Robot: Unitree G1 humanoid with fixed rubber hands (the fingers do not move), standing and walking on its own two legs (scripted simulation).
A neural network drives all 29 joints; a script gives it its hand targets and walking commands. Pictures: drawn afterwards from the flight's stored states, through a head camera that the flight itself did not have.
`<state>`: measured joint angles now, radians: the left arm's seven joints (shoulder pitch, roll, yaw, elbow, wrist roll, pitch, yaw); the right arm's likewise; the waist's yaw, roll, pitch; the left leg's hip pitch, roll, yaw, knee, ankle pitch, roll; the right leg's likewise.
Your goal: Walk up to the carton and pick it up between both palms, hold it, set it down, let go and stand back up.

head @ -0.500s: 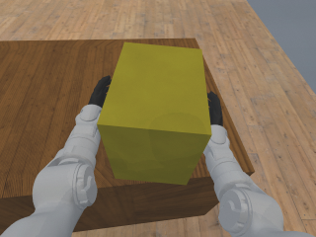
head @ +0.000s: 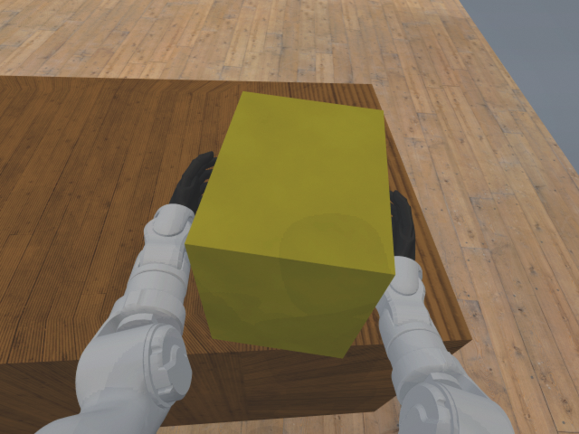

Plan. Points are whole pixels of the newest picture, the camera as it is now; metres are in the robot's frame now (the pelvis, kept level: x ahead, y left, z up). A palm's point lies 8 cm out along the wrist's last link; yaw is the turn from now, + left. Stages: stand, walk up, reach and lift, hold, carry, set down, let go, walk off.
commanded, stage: reach and lift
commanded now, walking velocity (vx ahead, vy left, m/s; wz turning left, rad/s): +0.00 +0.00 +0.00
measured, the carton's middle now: (294, 229) +0.41 +0.00 +0.02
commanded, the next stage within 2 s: none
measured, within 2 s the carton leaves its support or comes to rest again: leaves its support in 0.70 s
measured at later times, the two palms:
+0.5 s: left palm (186, 204) +0.42 +0.16 +0.07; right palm (398, 248) +0.36 -0.14 +0.05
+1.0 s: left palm (197, 204) +0.40 +0.14 +0.09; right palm (414, 256) +0.34 -0.16 +0.06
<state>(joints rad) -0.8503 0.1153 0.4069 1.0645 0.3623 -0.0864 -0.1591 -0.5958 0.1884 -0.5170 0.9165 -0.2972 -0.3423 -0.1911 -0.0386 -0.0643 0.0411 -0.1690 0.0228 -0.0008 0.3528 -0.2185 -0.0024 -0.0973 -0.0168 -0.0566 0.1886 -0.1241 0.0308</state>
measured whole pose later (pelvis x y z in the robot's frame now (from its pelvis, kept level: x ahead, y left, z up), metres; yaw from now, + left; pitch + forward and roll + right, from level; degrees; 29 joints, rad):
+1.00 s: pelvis -0.02 -0.01 +0.00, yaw +0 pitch +4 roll -1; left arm -0.86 0.10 0.27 1.04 0.26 -0.03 -0.07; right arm -0.57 0.11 -0.38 0.92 -0.15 -0.33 -0.21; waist -0.02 -0.04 -0.01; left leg -0.22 0.03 0.00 0.31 -0.16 -0.01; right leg -0.16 -0.01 -0.05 0.17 -0.07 0.02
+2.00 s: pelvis -0.03 -0.02 +0.00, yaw +0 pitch -5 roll -1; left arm -0.76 0.04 0.27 0.45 0.25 0.52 0.00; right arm -0.69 -0.04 -0.11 0.65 0.12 0.16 -0.17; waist -0.07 -0.06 0.00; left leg -0.07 0.03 0.00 0.33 -0.17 -0.01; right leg -0.03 -0.01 -0.06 0.24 -0.12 0.01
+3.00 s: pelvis -0.04 -0.02 +0.00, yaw +1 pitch -7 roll -1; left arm -0.78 0.06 0.30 0.33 0.25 0.75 -0.01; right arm -0.82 -0.10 -0.05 0.64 0.25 0.38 -0.20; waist -0.10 -0.04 -0.03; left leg -0.06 0.03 -0.02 0.35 -0.18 -0.01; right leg -0.01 -0.01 -0.08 0.26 -0.13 0.01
